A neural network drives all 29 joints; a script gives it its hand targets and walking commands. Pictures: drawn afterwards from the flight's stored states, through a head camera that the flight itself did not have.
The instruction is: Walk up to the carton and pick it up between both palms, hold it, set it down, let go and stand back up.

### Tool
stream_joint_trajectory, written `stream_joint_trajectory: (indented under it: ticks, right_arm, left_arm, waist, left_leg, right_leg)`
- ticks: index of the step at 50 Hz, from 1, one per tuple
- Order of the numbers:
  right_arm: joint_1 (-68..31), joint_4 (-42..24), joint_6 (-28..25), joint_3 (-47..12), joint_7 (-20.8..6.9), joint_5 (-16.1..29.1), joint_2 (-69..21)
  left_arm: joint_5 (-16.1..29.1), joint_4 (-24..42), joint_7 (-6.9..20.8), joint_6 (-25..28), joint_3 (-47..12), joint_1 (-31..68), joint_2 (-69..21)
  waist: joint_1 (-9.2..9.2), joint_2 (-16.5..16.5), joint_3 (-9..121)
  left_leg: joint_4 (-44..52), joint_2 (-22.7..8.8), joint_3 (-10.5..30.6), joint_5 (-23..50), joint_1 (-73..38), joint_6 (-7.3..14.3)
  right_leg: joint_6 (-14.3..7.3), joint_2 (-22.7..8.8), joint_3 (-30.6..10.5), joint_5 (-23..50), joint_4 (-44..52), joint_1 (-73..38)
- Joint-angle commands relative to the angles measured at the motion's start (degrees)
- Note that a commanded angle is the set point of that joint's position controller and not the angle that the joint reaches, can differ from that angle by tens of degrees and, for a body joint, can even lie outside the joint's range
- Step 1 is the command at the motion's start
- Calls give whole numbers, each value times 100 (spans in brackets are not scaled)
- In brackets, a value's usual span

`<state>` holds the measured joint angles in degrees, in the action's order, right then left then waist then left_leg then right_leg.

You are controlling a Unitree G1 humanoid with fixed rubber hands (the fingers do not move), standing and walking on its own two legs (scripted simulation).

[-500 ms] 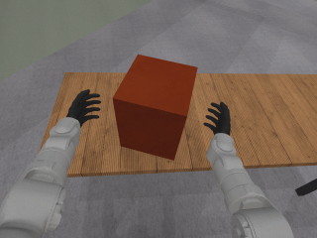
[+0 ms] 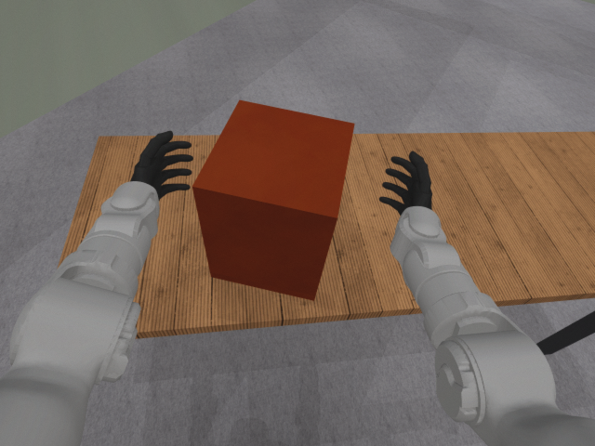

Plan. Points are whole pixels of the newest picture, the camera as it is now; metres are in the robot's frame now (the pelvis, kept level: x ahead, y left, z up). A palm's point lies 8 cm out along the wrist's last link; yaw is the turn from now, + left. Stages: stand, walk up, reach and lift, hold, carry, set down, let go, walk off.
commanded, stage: reach and lift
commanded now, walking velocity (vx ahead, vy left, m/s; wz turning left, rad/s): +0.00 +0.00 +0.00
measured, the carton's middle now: (278, 204) +0.53 -0.06 -0.03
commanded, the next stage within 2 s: none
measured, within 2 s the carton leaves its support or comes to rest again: neither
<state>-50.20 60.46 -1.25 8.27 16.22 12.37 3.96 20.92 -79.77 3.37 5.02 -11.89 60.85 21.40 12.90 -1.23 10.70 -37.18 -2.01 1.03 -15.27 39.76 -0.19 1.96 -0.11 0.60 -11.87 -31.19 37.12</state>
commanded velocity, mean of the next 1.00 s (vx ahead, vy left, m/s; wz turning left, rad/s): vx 0.00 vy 0.00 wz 0.00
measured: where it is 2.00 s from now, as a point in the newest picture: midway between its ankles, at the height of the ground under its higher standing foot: outside the picture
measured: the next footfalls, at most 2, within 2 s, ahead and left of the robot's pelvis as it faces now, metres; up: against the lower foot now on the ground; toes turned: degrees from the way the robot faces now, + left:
none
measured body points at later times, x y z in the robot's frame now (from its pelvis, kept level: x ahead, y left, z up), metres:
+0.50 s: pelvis +0.00 -0.01 +0.00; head +0.10 +0.03 +0.44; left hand +0.54 +0.10 +0.11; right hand +0.44 -0.24 +0.12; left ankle +0.01 +0.11 -0.72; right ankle +0.02 -0.14 -0.72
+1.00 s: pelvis +0.01 -0.01 +0.00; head +0.14 +0.02 +0.43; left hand +0.54 +0.09 +0.04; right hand +0.43 -0.24 +0.04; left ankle +0.01 +0.11 -0.72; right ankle +0.02 -0.14 -0.72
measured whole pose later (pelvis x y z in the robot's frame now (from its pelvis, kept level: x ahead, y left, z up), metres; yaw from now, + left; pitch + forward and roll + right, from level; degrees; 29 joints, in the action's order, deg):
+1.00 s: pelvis +0.01 -0.01 +0.00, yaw -1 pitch +28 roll -2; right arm -55.6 68.0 -6.0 17.4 14.0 3.1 0.3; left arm 15.2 -91.5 2.8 11.5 -7.5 70.3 20.6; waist 15.5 -0.7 13.4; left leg -34.7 -2.2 1.4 -13.4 49.0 -1.0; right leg 1.2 0.1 1.0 -10.0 -29.4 47.1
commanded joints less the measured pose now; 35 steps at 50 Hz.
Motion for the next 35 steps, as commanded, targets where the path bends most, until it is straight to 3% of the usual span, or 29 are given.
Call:
stream_joint_trajectory:
  ticks: [1,11,17,30,35]
  right_arm:
    - [-3241,-1258,-275,15,21,-53,825]
    - [-3843,-1302,-81,88,28,-75,878]
    - [-4024,-958,79,166,4,-114,900]
    - [-3961,-480,-91,486,-99,-325,931]
    - [-3740,-343,-233,516,-133,-484,767]
  left_arm:
    - [39,932,-14,306,151,3639,994]
    - [102,613,-62,226,36,4312,1049]
    - [9,300,-86,132,53,4542,1031]
    - [-259,112,-127,233,72,4651,755]
    - [-390,-107,-68,405,201,4398,699]
  waist:
    - [201,-799,4398]
    - [313,-898,4776]
    - [384,-998,4707]
    - [431,-1469,4722]
    - [423,-1258,4552]
  left_leg:
    - [-15,240,-46,2145,-2744,-335]
    - [79,280,-78,1987,-2427,-266]
    - [167,263,-67,2014,-2503,-274]
    - [229,178,-55,2731,-3098,-519]
    - [308,219,-99,2421,-2600,-413]
  right_leg:
    - [-117,202,342,2677,47,-1163]
    - [-88,145,313,2963,-5,-1255]
    - [-109,135,325,3055,88,-1220]
    - [-218,201,458,3194,403,-850]
    - [-169,122,379,3299,354,-1136]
